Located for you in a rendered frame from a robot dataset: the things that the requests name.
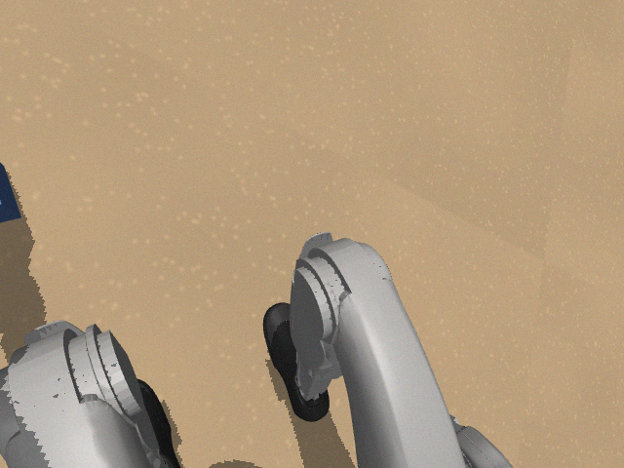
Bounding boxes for left robot foot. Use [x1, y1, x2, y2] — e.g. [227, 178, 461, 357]
[137, 379, 181, 468]

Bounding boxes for right robot hand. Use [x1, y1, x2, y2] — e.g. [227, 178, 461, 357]
[450, 415, 514, 468]

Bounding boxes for cube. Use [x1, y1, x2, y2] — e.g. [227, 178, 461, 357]
[0, 163, 21, 222]

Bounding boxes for right robot foot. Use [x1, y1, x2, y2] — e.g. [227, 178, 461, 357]
[263, 302, 330, 422]

